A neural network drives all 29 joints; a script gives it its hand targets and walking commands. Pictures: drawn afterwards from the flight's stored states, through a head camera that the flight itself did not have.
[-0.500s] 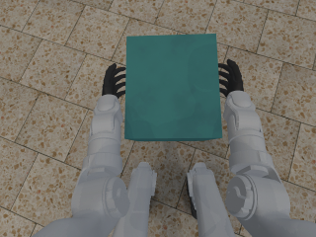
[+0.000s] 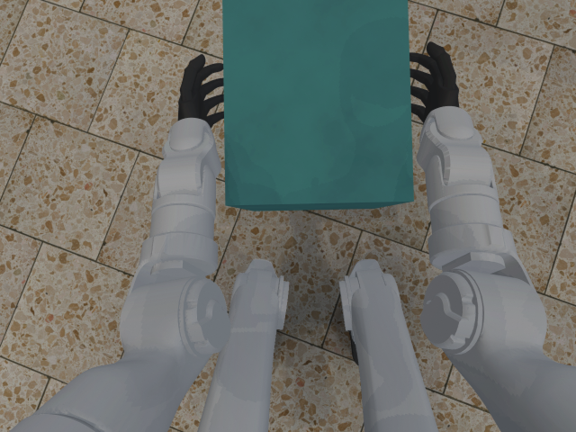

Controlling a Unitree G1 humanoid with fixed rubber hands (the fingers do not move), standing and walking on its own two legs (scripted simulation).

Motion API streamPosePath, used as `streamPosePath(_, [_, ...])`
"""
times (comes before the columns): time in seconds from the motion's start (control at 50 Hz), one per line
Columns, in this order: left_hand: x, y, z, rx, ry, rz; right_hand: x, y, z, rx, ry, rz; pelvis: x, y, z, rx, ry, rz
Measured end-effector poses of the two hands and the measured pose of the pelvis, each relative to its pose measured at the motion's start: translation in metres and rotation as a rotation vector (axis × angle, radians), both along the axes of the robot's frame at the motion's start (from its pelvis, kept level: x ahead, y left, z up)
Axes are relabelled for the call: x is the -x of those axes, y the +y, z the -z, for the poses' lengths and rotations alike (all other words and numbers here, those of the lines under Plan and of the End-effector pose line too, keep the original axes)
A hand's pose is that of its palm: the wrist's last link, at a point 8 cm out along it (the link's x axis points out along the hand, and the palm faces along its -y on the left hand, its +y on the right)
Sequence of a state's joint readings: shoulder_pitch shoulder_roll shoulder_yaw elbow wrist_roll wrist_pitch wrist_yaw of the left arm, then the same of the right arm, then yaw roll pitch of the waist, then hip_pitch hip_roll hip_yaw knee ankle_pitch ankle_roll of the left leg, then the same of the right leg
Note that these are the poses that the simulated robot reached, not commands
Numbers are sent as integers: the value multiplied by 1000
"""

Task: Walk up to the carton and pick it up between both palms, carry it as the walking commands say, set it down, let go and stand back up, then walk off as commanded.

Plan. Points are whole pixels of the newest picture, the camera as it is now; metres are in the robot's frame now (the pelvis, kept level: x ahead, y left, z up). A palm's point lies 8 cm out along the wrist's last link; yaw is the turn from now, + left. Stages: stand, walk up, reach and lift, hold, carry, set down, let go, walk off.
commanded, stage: set down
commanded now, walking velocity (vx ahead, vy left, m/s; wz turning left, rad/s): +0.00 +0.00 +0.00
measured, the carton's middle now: (313, 123) +0.51 +0.00 -0.16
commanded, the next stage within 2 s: none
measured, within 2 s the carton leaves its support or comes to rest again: rests again in 1.80 s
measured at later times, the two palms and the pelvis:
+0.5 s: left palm (215, 124) +0.51 +0.15 -0.17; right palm (415, 117) +0.52 -0.15 -0.17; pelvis -0.01 +0.00 -0.06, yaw +0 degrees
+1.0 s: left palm (227, 130) +0.53 +0.15 -0.26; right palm (398, 122) +0.54 -0.15 -0.26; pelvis +0.00 +0.00 -0.11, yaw +1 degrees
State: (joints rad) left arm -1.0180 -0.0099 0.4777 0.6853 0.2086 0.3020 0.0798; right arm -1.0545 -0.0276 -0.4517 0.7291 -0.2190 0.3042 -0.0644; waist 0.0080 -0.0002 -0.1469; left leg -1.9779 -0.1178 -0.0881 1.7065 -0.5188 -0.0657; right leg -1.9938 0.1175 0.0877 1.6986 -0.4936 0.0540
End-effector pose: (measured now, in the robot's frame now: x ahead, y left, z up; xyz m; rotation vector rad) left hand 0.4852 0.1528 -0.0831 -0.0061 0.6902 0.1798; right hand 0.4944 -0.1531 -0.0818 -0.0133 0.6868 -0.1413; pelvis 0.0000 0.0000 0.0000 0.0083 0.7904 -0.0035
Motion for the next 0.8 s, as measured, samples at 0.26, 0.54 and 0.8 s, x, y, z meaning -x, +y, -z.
streamPosePath(0.26, [-13, -1, 45, -5, 5, 6, -12, -1, 46, 3, 5, 1, 7, -1, 33, -4, 16, 0])
streamPosePath(0.54, [-29, -1, 96, -14, 13, 16, -26, -1, 98, 4, 14, -2, 9, -2, 65, -7, 22, -1])
streamPosePath(0.8, [-42, -1, 144, -15, 18, 20, -40, -2, 146, 5, 19, -3, 6, -1, 92, -6, 18, -2])
